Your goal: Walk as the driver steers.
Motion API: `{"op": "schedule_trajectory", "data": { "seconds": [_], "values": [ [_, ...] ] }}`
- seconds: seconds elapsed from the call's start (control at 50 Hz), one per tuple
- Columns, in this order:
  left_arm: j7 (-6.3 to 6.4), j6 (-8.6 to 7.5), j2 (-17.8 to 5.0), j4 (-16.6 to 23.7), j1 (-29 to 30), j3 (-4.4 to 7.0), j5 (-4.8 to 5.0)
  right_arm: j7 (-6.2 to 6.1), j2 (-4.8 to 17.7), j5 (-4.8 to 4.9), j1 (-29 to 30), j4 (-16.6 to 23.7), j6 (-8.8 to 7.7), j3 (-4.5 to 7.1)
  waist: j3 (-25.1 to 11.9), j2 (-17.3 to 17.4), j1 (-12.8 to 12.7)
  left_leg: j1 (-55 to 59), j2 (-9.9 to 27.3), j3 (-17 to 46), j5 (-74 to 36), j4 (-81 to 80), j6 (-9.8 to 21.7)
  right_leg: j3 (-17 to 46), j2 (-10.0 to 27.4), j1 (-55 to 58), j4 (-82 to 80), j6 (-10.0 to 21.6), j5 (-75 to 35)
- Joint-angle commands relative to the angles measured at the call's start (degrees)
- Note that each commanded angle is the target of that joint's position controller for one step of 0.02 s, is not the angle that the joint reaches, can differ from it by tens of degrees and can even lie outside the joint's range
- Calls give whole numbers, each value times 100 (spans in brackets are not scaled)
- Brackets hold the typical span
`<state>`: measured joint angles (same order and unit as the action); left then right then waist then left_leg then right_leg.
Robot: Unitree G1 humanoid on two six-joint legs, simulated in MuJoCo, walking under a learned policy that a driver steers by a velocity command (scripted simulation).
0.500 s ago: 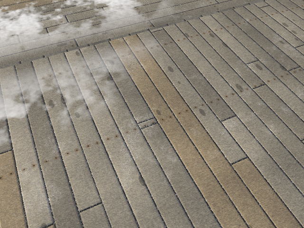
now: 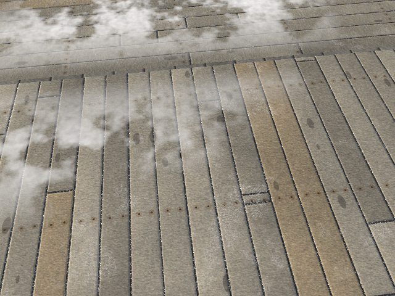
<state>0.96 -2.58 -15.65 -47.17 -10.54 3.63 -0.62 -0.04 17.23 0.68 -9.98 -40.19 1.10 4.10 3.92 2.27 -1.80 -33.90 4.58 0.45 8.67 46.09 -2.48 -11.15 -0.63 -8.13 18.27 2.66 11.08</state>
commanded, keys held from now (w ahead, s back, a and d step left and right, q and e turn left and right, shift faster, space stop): q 0.08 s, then no key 0.92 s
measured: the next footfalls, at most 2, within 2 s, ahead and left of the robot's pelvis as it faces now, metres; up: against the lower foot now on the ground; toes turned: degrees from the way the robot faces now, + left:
left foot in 0.14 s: +0.14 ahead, +0.13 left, +0.00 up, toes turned +7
right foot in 0.50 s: +0.13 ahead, -0.12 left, +0.00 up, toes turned +8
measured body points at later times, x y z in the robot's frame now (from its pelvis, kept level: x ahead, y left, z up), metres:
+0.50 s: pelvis +0.07 +0.02 -0.01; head +0.09 +0.02 +0.44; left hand +0.14 +0.31 -0.14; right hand +0.27 -0.21 -0.11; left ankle +0.10 +0.13 -0.74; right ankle +0.09 -0.12 -0.75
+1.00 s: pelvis +0.10 -0.01 -0.01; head +0.11 -0.01 +0.44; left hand +0.14 +0.26 -0.14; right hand +0.22 -0.26 -0.14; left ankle +0.10 +0.13 -0.74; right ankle +0.09 -0.12 -0.74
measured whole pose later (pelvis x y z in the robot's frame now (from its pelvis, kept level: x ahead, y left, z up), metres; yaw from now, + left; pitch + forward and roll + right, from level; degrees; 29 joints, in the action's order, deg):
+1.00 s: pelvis +0.10 -0.01 -0.01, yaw +8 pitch -2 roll +0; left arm 0.9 -0.5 -13.4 -58.5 -9.0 0.9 -0.3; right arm -2.2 14.0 -0.3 -9.7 -55.7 0.8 3.1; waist 2.4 0.2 0.0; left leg -12.2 0.9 1.8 12.3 26.3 -1.6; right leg -0.9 -0.2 -8.4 26.8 0.7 16.7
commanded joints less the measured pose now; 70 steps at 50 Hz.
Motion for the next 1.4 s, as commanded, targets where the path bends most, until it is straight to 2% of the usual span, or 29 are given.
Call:
{"op": "schedule_trajectory", "data": {
  "seconds": [0.02, 0.1, 0.12, 0.14, 0.16, 0.18, 0.2, 0.22, 0.24, 0.26, 0.28, 0.32, 0.36, 0.42, 0.46, 0.48, 0.5, 0.52, 0.54, 0.56, 0.58, 0.64, 0.7, 0.82, 1.08, 1.4],
  "values": [
    [40, 37, -1038, 340, 311, 249, 78, 116, 328, -7, 0, 502, 14, 88, -587, -624, 84, 564, 55, -64, -50, -418, 123, 509, 1747, 295, -276, 928, -2909],
    [22, 179, -1176, 266, 272, 308, 230, 201, 427, -9, 144, 763, 96, 162, -548, -674, 128, 813, -141, -275, 525, -1145, 407, 542, 1880, 595, 490, 693, -2905],
    [25, 202, -1133, 230, 275, 295, 265, 182, 464, -22, -41, 741, 79, 197, -644, -579, 275, 1312, -316, -367, 89, -1723, 541, 398, 1704, 490, 980, 507, -2999],
    [8, 192, -1005, 123, -41, 259, 214, 104, 784, -61, -388, 679, 49, 312, -941, -141, 379, 2216, -319, -89, -1404, -2254, 760, 170, 1294, 172, 1826, 163, -2681],
    [-32, 132, -739, 296, -103, 156, -33, -32, 1487, -159, -707, 741, 43, 464, -1422, 1099, 323, 3665, 979, 1549, -4323, -1953, 1374, -141, 672, -1297, 3435, -324, -566],
    [-57, 133, -592, 431, 83, 55, -92, -42, 1322, -239, -626, 846, 8, 355, -2009, 1498, 441, 4067, 2014, 2861, -4583, -2168, 2543, 595, 11, -2373, 4773, -603, 2852],
    [-98, 188, -901, 331, 275, 162, 44, 12, 904, -180, -582, 813, -54, 220, -2053, 564, 590, 3753, 1784, 2363, -4135, -2264, 2438, 1291, 268, -2404, 5193, -590, 2859],
    [-90, 241, -821, 350, 377, 154, 187, 25, 781, -155, -302, 774, -115, 165, -1623, 418, 434, 3415, 1429, 1780, -3543, -2259, 2085, 1321, 382, -2539, 5132, -526, 2568],
    [-34, 285, -740, 257, 344, 145, 169, 32, 752, -109, -31, 744, -137, 164, -1317, 135, 312, 3082, 1127, 1486, -2825, -2380, 1776, 1331, 452, -2582, 4740, -522, 2244],
    [31, 341, -822, 219, 342, 178, 97, 4, 697, -74, 197, 733, -139, 139, -1148, 204, 212, 2724, 986, 1307, -2431, -2508, 1638, 1326, 496, -2383, 4447, -569, 1876],
    [49, 384, -757, 156, 216, 165, 78, -13, 704, -112, 343, 714, -131, 124, -1088, 356, 79, 2302, 838, 1113, -2388, -2600, 1612, 1226, 413, -1986, 4303, -634, 1611],
    [77, 418, -632, 51, 9, 128, 87, -36, 619, -168, 477, 669, -139, 106, -1123, 493, 0, 2108, 733, 954, -2216, -2660, 1628, 1199, 354, -1588, 3728, -724, 1389],
    [91, 423, -526, 30, 101, 70, 81, -55, 594, -161, 491, 569, -146, 103, -1126, 535, 97, 2069, 694, 919, -1767, -2673, 1601, 1206, 363, -1294, 3032, -728, 1211],
    [64, 415, -586, 25, 211, 61, 93, -72, 593, -170, 422, 373, -118, 81, -1058, 628, 220, 2015, 748, 1124, -813, -2719, 1574, 1173, 338, -939, 2283, -662, 927],
    [12, 382, -521, -81, 37, 46, 63, -66, 474, -120, 558, 281, -96, 16, -927, 554, 59, 1772, 603, 1107, 11, -2629, 1354, 1026, 253, -412, 1308, -520, 292],
    [-20, 360, -491, -131, -39, 25, -6, -55, 334, -96, 444, 175, -100, -39, -847, 420, -7, 1596, 438, 1038, 481, -2583, 1094, 1042, 256, -51, 654, -405, -240],
    [-27, 334, -668, -135, -93, 33, -96, -39, 185, -153, 226, 65, -128, -94, -807, 79, 86, 1385, 182, 885, 868, -2353, 759, 1525, 659, 236, 441, -233, -698],
    [1, 327, -1083, -124, 152, 106, -57, -4, 142, -221, -74, 57, -155, -84, -647, -784, 528, 1409, -295, 415, 1164, -2161, 464, 1889, 1073, -159, 439, 75, -474],
    [-29, 299, -760, -157, 340, 45, -32, -25, 131, -260, 149, 26, -143, -95, -587, -1106, 449, 2131, -425, 181, 825, -2053, 265, 1989, 1049, -1020, 132, 233, 815],
    [-47, 247, -556, -124, 487, -26, -73, -53, 273, -235, 380, 13, -120, -56, -400, -1012, 378, 2400, -389, 216, 535, -1996, 245, 1903, 886, -1327, -23, 98, 1346],
    [-45, 193, -559, -171, 507, -38, -90, -96, 303, -205, 432, -32, -92, -31, -364, -931, 348, 2515, -348, 246, 367, -1972, 294, 1785, 777, -1390, -40, -50, 1337],
    [-13, 65, -580, -366, 267, -67, -12, -146, 296, -191, 319, -218, -52, -12, -300, -714, 263, 2428, -278, 362, 64, -2097, 360, 1595, 623, -1072, 133, -190, 759],
    [30, 81, -544, -514, 112, -92, 11, -142, 208, -156, 261, -432, -94, -9, -349, -469, 178, 2369, -275, 341, -196, -2139, 317, 1519, 557, -773, 255, -144, 365],
    [31, 129, -487, -713, 104, -127, 25, -176, 224, -121, 152, -863, -105, 18, -428, -214, 135, 2480, -249, 322, -638, -2164, 248, 1420, 462, -486, 324, -87, -175],
    [13, 184, -447, -1094, 58, -173, 38, -269, 301, -91, 78, -1604, -73, -6, -379, -260, 161, 2606, -224, 257, -772, -2221, 217, 1314, 337, -333, 254, -72, -598],
    [55, 189, -393, -1332, -286, -228, 36, -292, 221, -81, 13, -2138, -63, -81, -246, -237, 174, 2520, -243, 180, -526, -2308, 181, 1302, 276, -400, 145, -62, -349]
  ]
}}
Keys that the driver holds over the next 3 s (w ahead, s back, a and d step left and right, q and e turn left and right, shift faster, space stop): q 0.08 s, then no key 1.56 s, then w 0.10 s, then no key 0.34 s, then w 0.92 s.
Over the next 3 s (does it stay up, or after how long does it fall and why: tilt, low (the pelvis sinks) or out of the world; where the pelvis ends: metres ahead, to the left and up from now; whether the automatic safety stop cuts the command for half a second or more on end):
stays up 0.50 0.01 -0.03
